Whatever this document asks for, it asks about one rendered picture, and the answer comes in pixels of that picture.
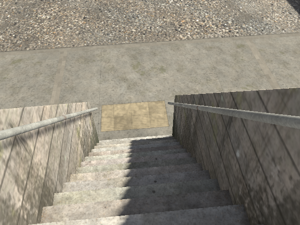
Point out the stairs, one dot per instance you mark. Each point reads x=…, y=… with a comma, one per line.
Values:
x=149, y=180

